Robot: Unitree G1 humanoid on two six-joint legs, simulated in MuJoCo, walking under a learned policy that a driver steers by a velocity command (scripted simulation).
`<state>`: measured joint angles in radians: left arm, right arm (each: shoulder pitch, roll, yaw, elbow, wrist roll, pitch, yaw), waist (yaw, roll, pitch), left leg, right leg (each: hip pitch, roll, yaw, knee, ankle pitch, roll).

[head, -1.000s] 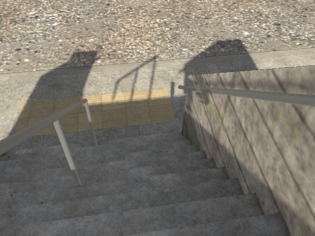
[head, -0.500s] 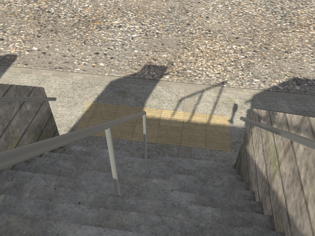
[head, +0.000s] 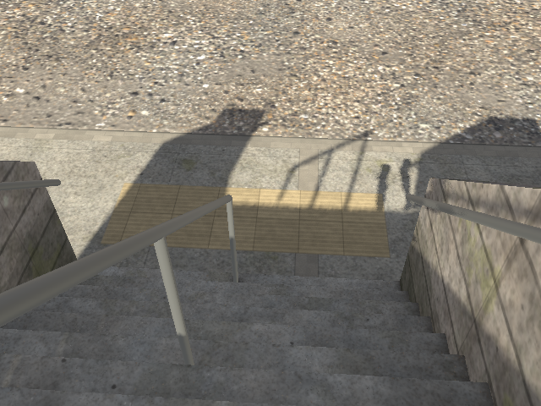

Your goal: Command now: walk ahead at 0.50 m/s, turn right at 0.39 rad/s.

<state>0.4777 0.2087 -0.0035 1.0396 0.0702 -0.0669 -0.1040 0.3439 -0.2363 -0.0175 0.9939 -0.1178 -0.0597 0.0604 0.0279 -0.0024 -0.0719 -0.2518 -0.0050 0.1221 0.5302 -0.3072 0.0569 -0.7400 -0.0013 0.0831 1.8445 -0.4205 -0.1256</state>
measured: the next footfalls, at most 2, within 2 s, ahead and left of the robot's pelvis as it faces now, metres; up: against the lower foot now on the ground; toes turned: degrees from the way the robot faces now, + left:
right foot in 0.34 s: +0.24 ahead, -0.13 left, -0.20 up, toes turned -18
left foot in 0.80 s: +0.47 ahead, +0.08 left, -0.41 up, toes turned -17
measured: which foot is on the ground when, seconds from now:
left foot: down 0.00-0.34, up 0.36-0.78, down 0.80-1.00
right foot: up 0.00-0.32, down 0.34-0.82, up 0.84-1.00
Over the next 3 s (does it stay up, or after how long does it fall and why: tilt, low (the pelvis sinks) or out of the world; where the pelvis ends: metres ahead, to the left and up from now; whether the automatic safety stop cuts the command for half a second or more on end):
stays up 0.40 -0.09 -0.42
